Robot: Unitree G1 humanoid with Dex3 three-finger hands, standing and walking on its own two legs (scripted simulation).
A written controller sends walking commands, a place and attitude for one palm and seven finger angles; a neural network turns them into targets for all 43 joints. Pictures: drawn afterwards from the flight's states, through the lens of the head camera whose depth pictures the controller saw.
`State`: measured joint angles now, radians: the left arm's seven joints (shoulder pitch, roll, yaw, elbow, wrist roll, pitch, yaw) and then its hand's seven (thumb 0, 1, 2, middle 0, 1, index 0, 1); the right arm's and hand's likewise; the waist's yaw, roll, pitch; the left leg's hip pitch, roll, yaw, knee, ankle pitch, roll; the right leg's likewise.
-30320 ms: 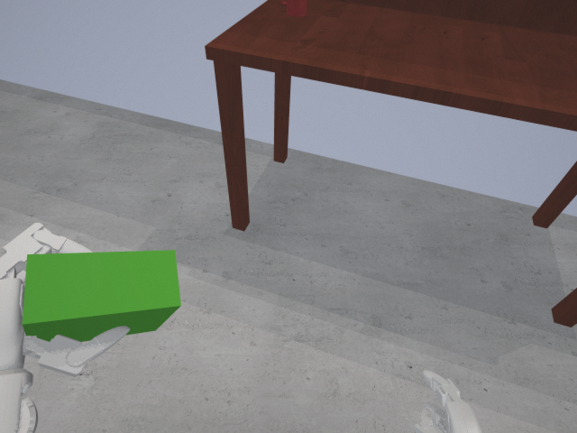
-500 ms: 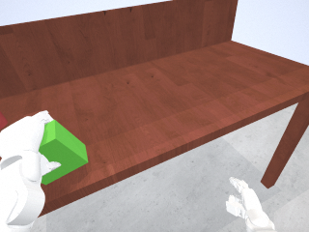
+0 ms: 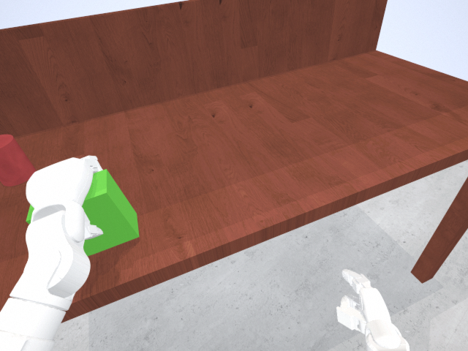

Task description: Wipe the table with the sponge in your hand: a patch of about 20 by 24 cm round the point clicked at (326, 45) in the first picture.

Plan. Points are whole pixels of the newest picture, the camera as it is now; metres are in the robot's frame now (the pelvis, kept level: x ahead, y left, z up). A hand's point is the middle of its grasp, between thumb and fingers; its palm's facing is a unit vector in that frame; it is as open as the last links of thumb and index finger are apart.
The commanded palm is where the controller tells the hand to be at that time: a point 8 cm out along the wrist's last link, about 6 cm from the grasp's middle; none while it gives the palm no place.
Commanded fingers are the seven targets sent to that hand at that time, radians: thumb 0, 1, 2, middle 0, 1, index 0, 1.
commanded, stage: wipe forward along the middle lane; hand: left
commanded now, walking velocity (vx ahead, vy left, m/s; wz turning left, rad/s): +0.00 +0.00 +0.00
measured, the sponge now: (95, 223) +0.27 +0.30 +0.11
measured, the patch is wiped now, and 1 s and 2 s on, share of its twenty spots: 1.00 1.00 1.00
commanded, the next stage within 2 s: slide back across to the first lane in 1.26 s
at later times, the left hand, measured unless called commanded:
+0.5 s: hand (86, 188) +0.31 +0.33 +0.16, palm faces +0.03 -0.03 -1.00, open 10.2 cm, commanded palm +0.28 +0.32 +0.19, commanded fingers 0.00 0.10 1.30 -1.20 -1.60 -1.20 -1.60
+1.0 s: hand (82, 173) +0.35 +0.36 +0.16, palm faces -0.05 -0.03 -1.00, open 10.2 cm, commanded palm +0.33 +0.36 +0.19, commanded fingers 0.00 0.10 1.30 -1.20 -1.60 -1.20 -1.60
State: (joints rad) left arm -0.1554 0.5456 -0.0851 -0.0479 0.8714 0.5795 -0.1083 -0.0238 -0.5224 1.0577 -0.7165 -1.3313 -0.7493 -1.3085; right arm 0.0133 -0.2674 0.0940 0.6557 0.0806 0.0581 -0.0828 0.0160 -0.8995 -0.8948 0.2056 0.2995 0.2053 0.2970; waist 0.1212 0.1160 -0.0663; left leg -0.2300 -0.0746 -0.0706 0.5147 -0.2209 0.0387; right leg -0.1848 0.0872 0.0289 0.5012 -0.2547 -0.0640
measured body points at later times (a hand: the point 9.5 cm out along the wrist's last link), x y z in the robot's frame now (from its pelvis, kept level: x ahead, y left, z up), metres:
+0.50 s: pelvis +0.01 -0.01 +0.00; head -0.02 -0.05 +0.45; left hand +0.31 +0.32 +0.21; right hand +0.24 -0.22 -0.09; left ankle +0.04 +0.09 -0.74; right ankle +0.01 -0.08 -0.74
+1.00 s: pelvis +0.01 -0.01 +0.00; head -0.01 -0.04 +0.45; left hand +0.35 +0.35 +0.21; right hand +0.16 -0.27 -0.11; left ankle +0.04 +0.09 -0.74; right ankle +0.01 -0.08 -0.74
